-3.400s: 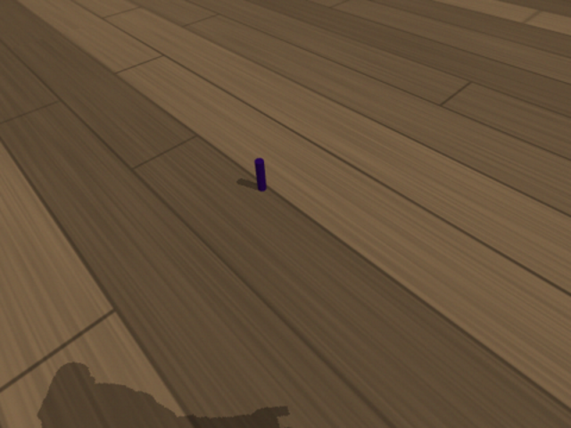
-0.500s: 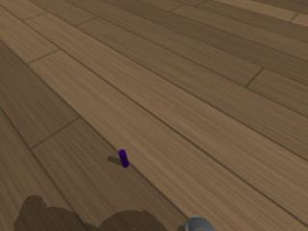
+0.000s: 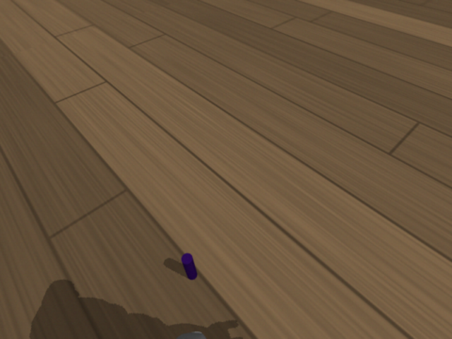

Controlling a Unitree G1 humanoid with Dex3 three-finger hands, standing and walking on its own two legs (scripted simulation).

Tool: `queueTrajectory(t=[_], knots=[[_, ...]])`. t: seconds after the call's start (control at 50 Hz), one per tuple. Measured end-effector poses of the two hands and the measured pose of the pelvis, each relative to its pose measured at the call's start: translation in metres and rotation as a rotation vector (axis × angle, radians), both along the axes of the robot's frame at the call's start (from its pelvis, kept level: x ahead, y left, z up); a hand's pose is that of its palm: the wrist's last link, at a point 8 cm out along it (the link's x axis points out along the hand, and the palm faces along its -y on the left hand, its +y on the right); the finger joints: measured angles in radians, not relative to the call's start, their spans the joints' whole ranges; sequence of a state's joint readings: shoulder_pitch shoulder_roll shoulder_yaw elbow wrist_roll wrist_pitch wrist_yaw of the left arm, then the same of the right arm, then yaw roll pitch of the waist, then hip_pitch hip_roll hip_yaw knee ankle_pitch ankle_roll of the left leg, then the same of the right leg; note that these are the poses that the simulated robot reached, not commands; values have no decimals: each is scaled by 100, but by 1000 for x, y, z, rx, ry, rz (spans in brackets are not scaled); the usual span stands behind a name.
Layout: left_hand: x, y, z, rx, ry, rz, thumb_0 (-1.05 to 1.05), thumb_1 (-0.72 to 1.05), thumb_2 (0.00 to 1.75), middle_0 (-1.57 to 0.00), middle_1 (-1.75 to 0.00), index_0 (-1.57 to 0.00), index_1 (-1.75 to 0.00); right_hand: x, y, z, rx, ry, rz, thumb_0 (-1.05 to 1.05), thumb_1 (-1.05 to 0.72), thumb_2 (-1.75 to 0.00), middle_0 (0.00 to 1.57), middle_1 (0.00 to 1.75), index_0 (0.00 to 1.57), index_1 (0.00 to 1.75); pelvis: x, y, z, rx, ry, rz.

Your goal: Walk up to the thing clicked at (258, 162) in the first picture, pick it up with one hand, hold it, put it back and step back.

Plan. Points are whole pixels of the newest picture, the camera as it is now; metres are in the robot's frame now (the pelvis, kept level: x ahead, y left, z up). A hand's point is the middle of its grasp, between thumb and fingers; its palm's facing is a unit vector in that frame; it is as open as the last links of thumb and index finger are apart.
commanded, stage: walk up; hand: left
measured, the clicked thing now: (189, 267) +0.48 +0.22 -0.67
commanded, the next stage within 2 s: stand in 1.52 s
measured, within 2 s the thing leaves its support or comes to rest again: neither
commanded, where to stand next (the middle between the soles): +0.14 +0.01 m, yaw +0 degrees
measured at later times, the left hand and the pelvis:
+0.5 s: hand (114, 338) +0.14 +0.26 -0.14, palm faces -0.05 -0.93 -0.36, open 7.4 cm; pelvis +0.06 +0.00 +0.00, yaw -1 degrees
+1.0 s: hand (122, 320) +0.17 +0.25 -0.13, palm faces -0.03 -0.95 -0.32, open 7.4 cm; pelvis +0.08 +0.00 +0.02, yaw -1 degrees
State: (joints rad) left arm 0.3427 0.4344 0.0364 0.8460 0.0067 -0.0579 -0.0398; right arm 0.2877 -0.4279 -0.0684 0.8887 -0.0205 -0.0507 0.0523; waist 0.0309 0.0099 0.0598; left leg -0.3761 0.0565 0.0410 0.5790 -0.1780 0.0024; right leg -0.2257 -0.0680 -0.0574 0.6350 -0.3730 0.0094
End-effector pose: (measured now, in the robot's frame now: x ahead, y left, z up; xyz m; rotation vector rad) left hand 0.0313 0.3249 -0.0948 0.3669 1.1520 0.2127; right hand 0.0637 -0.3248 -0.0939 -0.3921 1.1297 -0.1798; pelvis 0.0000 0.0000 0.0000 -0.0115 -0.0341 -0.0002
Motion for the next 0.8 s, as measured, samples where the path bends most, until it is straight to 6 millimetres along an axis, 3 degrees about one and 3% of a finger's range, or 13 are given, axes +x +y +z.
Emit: queueTrajectory(t=[0.08,0.2,0.34,0.42,0.64,0.8], knots=[[21,8,-16,-14,52,9,1,90,90,-20,-30,-20,-30,22,16,6,-16,-30,-13,0,-91,-90,20,30,20,30,18,11,-1,7,-6,-5],[54,4,-17,-34,60,-10,1,90,90,-20,-30,-20,-30,40,24,13,-21,-23,-20,0,-90,-90,20,30,20,30,37,12,6,8,-5,-13],[74,-8,-21,-2,60,6,1,90,90,-20,-30,-20,-30,64,16,-13,12,-15,-40,0,-90,-90,21,30,20,30,51,1,-6,4,-13,-19],[86,-19,-16,-10,62,-3,1,90,90,-20,-30,-20,-30,76,21,-22,52,-7,-59,0,-91,-90,20,30,20,30,56,-1,-4,19,-11,-20],[137,-33,-1,-49,-11,-16,1,90,90,-20,-30,-20,-30,76,31,-17,84,61,-64,0,-91,-90,20,30,20,30,67,-1,13,23,-7,-20],[150,-35,3,-63,-7,-12,1,90,90,-20,-30,-20,-30,76,21,-6,54,77,-88,0,-91,-90,20,30,20,30,71,-2,20,19,-6,-19]])
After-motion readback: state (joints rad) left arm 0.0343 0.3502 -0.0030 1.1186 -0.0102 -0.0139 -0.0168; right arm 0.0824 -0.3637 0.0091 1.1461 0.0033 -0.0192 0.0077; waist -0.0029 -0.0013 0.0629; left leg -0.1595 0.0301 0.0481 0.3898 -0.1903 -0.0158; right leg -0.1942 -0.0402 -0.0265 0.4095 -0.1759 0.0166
